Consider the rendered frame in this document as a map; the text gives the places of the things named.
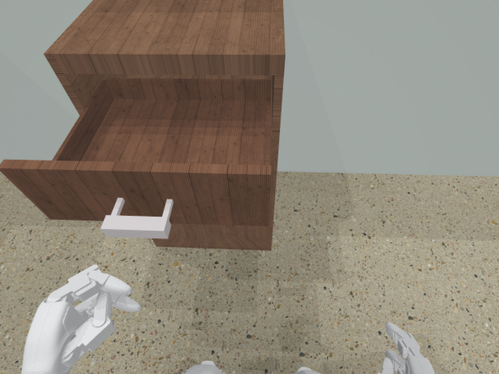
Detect robot left hand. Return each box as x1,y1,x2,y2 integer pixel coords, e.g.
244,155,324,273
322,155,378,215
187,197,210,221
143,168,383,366
21,264,142,374

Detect drawer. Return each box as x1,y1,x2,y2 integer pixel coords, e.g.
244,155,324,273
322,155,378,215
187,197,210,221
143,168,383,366
0,78,271,227

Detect robot right hand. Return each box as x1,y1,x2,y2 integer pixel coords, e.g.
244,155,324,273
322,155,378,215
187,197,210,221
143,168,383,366
378,322,435,374

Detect cabinet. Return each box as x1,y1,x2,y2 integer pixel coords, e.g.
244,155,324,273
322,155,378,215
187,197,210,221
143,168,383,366
44,0,285,251

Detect handle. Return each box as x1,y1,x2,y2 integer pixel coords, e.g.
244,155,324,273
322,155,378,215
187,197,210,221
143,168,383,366
101,198,174,239

